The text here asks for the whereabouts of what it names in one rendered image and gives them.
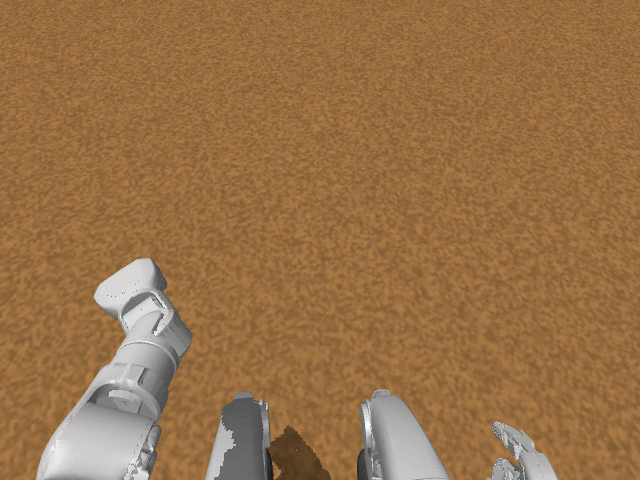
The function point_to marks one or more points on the left robot hand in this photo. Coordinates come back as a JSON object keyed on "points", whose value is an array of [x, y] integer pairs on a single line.
{"points": [[140, 274]]}

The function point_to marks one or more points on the left robot arm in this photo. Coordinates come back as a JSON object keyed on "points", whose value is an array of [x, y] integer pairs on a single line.
{"points": [[111, 433]]}

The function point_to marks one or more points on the right robot hand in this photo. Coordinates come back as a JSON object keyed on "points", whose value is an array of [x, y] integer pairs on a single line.
{"points": [[532, 464]]}

